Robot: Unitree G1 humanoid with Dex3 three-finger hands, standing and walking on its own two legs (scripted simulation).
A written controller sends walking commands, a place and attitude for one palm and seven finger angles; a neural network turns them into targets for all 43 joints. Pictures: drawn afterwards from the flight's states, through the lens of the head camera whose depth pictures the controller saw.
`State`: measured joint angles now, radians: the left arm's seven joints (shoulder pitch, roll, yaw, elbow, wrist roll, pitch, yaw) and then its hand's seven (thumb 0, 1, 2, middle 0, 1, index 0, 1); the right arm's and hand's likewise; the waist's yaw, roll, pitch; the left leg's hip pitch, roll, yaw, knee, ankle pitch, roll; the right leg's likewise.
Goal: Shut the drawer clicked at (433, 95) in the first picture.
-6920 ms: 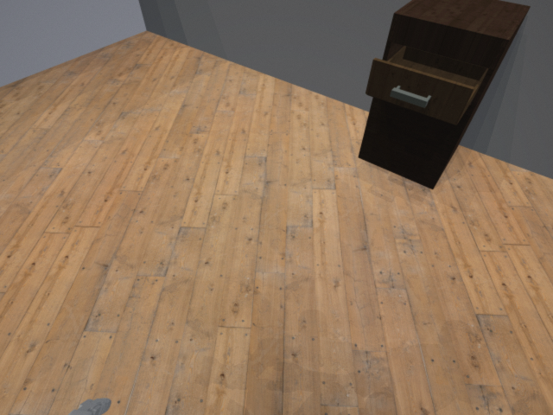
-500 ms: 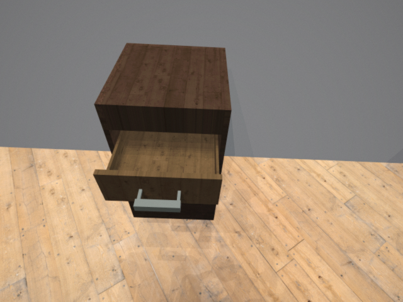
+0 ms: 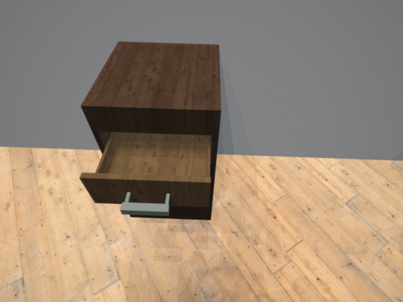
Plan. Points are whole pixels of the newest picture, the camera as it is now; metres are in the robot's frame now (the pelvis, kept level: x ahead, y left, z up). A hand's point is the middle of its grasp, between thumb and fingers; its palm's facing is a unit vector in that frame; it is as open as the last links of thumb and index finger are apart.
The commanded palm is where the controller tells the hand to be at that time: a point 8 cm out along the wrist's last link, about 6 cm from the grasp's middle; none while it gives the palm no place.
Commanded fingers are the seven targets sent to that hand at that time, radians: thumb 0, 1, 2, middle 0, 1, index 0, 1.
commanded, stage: come to a stop and stand still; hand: left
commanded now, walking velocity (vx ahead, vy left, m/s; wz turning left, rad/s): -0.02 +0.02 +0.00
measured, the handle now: (146, 202) +0.42 +0.20 -0.20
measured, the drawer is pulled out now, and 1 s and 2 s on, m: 0.19 0.19 0.19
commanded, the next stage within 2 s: look again from close up in 0.82 s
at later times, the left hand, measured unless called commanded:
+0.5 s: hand out of the picture +0.01 +0.23 -0.17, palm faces +0.00 -0.97 -0.25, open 7.4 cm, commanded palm none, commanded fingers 0.00 0.90 0.90 -0.20 -0.30 -0.20 -0.30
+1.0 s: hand out of the picture -0.06 +0.22 -0.18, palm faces +0.01 -0.99 -0.17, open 7.4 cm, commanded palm none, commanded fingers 0.00 0.90 0.90 -0.20 -0.30 -0.20 -0.30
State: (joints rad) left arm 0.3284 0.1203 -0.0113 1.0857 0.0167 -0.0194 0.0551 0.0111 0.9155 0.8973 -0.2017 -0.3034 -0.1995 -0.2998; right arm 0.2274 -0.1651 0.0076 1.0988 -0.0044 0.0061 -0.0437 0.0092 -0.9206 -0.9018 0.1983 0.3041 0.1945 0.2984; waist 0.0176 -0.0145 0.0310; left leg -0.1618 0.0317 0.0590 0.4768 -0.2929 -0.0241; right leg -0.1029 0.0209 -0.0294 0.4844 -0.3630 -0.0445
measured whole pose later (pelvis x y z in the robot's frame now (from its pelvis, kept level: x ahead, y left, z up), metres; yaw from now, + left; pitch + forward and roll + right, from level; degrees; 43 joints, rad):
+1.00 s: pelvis -0.04 +0.06 +0.00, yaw +0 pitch -2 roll +0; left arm 0.31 0.14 -0.02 1.13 0.02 -0.01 0.04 0.00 0.90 0.90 -0.20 -0.30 -0.20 -0.30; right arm 0.24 -0.16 0.01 1.13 -0.01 0.01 -0.02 0.01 -0.91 -0.90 0.20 0.30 0.20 0.30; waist 0.00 -0.01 0.07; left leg -0.19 -0.03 0.09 0.44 -0.22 0.06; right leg -0.13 -0.04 -0.01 0.44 -0.28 0.04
